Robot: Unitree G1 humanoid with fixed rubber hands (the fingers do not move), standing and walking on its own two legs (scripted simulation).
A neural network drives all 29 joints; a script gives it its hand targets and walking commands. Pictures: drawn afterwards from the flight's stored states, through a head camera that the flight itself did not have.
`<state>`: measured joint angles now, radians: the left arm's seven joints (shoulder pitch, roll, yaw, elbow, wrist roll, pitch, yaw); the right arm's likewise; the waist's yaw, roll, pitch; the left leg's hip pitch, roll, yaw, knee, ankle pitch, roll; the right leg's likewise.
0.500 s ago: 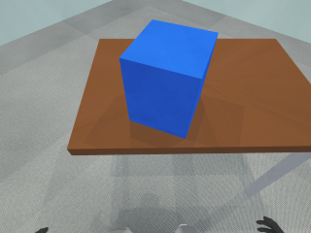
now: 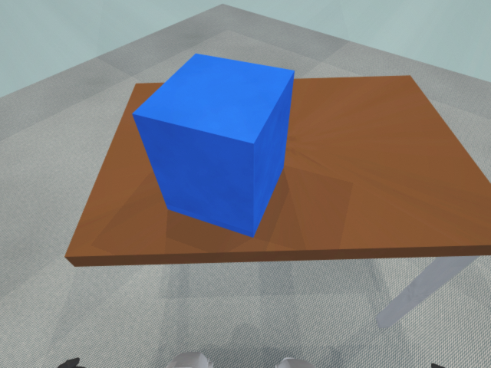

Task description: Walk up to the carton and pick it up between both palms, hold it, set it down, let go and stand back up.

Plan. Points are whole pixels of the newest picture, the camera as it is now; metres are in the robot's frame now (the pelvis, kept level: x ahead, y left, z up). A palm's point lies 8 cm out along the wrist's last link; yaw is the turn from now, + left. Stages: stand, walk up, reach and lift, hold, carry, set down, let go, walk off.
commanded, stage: walk up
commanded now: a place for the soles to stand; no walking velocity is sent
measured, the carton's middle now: (224, 146) +0.50 +0.05 +0.08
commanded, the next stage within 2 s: none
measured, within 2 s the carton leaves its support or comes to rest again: neither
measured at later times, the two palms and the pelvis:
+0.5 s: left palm out of the picture +0.08 +0.32 -0.11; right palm out of the picture +0.12 -0.33 -0.07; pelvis +0.01 +0.00 -0.01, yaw +3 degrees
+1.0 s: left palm out of the picture +0.08 +0.31 -0.09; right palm out of the picture +0.15 -0.33 -0.09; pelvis +0.02 -0.02 +0.00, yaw +3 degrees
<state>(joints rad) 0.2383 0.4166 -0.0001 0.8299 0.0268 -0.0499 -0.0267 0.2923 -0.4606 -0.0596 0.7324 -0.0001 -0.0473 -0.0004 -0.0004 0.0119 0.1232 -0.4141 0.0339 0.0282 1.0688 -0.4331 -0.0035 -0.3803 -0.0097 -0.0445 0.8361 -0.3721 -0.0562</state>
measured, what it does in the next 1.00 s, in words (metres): steps on the spot: left foot, then right foot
